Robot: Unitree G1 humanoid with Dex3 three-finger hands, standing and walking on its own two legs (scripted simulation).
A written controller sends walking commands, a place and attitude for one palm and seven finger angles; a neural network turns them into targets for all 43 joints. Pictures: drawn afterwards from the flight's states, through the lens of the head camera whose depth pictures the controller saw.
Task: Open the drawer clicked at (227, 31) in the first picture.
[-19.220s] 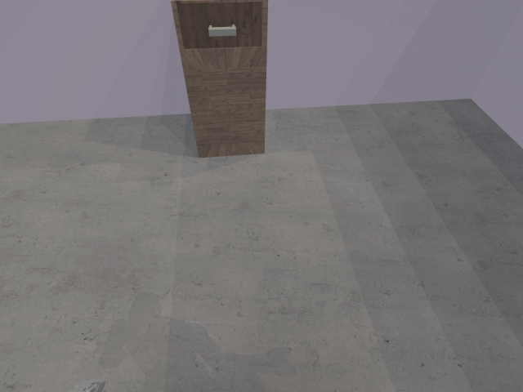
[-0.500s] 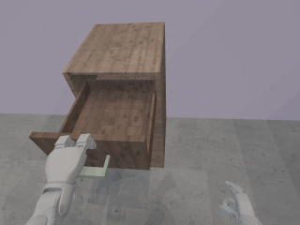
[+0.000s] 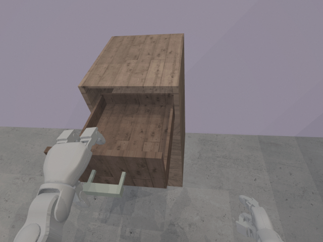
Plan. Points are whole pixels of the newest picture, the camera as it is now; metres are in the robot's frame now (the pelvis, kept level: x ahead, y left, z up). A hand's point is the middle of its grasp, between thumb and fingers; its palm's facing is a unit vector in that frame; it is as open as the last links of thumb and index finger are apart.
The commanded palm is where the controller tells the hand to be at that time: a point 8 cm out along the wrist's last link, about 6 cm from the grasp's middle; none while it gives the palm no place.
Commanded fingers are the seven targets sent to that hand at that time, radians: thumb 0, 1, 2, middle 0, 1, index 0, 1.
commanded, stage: lift the hand off the handle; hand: left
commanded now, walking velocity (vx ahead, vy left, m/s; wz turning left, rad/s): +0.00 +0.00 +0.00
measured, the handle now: (105, 182) +0.27 +0.23 -0.05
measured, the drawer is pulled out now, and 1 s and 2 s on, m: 0.30 0.30 0.30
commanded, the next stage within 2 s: draw the hand back to the body in 0.08 s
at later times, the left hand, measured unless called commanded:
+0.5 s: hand (75, 174) +0.21 +0.23 +0.10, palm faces +0.10 -0.08 -0.99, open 13.8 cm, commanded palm +0.18 +0.23 +0.16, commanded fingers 0.00 -0.50 0.30 -0.30 -1.20 -0.30 -1.20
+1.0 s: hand (70, 170) +0.20 +0.22 +0.15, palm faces +0.37 -0.85 -0.38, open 13.3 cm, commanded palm +0.15 +0.26 +0.17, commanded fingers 0.00 -0.08 0.48 -0.27 -0.93 -0.27 -0.93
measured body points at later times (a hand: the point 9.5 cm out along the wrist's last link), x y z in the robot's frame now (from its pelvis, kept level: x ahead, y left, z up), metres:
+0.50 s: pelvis -0.01 +0.00 +0.00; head -0.01 -0.05 +0.45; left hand +0.20 +0.24 +0.16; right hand +0.21 -0.20 -0.10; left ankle -0.03 +0.11 -0.74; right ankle +0.01 -0.11 -0.74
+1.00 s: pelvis -0.01 -0.01 +0.00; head -0.01 -0.02 +0.45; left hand +0.17 +0.26 +0.17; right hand +0.20 -0.20 -0.07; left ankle -0.03 +0.11 -0.74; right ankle +0.01 -0.11 -0.74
